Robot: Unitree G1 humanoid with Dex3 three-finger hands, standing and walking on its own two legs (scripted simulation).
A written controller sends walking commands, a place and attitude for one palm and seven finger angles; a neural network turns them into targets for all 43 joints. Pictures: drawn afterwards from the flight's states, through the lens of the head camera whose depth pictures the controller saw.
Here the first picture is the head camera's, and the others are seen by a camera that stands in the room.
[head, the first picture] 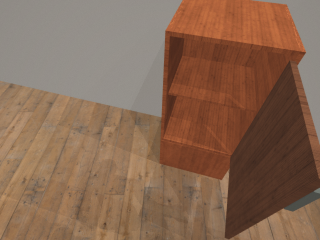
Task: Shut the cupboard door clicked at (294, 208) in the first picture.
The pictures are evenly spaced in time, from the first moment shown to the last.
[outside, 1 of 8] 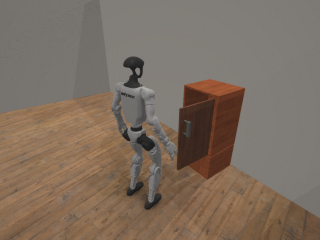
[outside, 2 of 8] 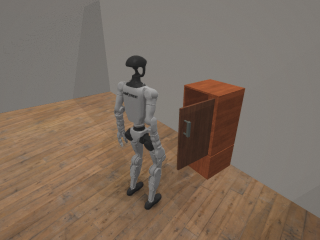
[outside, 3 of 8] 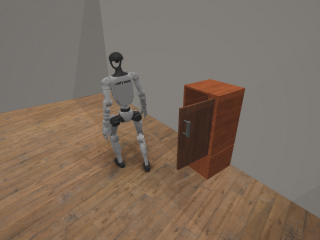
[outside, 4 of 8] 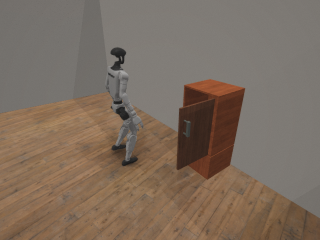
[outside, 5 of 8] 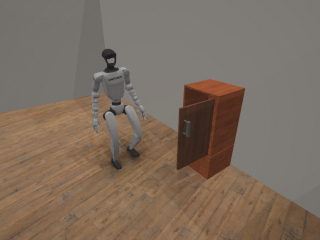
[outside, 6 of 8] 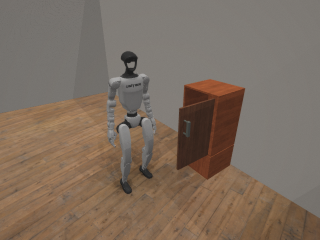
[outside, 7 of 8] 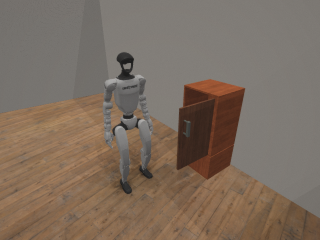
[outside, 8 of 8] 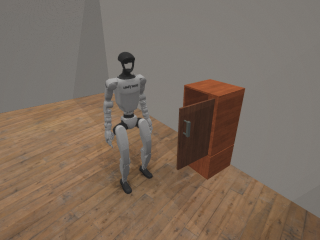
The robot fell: no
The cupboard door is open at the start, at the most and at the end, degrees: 89 89 88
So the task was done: no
